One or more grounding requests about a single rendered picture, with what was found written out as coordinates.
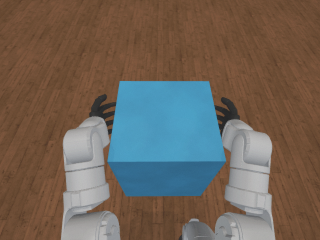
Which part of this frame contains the right robot forearm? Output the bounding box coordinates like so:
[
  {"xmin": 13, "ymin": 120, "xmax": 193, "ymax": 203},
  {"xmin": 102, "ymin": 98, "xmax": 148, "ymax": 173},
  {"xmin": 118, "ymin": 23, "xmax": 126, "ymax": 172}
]
[{"xmin": 221, "ymin": 119, "xmax": 276, "ymax": 240}]

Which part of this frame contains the robot right thigh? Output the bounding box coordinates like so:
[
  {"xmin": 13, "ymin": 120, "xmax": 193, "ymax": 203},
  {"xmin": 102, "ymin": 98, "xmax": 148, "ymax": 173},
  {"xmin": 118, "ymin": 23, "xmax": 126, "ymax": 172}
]
[{"xmin": 182, "ymin": 221, "xmax": 215, "ymax": 240}]

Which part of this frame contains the robot left hand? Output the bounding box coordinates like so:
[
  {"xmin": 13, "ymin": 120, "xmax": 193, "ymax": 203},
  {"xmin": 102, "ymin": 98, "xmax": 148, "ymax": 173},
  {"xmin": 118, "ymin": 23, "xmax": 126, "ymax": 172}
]
[{"xmin": 89, "ymin": 94, "xmax": 116, "ymax": 134}]

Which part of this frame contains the robot right upper arm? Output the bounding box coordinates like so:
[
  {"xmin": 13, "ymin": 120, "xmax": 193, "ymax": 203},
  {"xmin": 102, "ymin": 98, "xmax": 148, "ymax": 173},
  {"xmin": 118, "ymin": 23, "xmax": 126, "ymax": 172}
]
[{"xmin": 214, "ymin": 212, "xmax": 275, "ymax": 240}]

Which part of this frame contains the carton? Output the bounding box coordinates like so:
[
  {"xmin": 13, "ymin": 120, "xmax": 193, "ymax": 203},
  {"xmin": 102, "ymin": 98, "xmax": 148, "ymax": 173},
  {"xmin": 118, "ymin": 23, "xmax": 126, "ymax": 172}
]
[{"xmin": 107, "ymin": 81, "xmax": 226, "ymax": 197}]

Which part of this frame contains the robot right hand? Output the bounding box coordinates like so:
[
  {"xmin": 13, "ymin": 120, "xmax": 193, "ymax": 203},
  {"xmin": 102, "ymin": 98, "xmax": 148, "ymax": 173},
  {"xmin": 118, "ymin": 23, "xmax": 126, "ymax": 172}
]
[{"xmin": 214, "ymin": 97, "xmax": 240, "ymax": 138}]

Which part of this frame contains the right robot shin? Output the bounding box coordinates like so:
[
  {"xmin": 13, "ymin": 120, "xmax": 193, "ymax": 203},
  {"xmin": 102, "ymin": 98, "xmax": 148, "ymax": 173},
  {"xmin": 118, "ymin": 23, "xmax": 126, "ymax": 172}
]
[{"xmin": 189, "ymin": 218, "xmax": 199, "ymax": 222}]

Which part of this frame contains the left robot forearm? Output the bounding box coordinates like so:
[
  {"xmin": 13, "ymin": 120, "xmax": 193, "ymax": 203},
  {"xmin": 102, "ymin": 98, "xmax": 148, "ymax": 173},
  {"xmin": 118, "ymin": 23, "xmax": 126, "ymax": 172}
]
[{"xmin": 61, "ymin": 116, "xmax": 110, "ymax": 240}]

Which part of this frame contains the robot left upper arm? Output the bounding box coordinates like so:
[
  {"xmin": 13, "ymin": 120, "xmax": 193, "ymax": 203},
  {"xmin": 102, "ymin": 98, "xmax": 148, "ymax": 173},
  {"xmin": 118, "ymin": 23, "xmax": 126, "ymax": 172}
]
[{"xmin": 61, "ymin": 210, "xmax": 121, "ymax": 240}]

